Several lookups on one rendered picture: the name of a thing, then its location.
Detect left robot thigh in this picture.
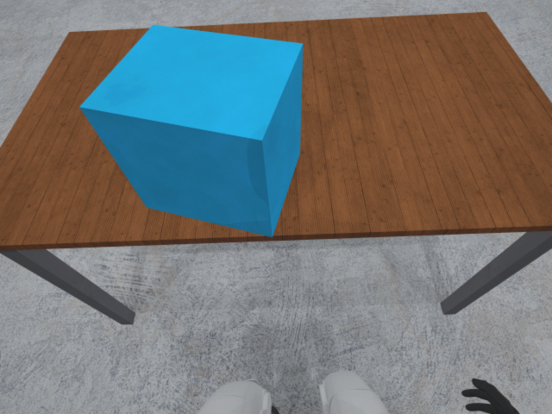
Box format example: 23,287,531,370
197,380,272,414

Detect right robot hand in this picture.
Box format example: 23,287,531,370
461,379,520,414

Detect right robot thigh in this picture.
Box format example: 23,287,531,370
319,371,389,414

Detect robot thigh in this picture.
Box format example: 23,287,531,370
319,371,389,414
197,380,272,414

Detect carton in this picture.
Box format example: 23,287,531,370
79,25,303,237

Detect table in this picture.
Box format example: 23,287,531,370
0,12,552,325

